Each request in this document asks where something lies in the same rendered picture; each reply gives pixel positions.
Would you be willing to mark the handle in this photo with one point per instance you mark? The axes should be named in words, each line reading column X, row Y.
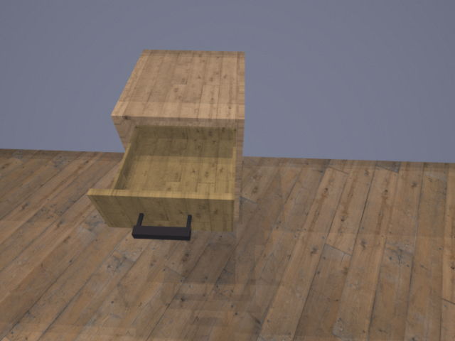
column 168, row 233

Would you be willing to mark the drawer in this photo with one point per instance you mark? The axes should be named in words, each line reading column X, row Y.
column 170, row 172

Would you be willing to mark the cabinet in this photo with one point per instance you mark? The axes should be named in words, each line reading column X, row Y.
column 186, row 88

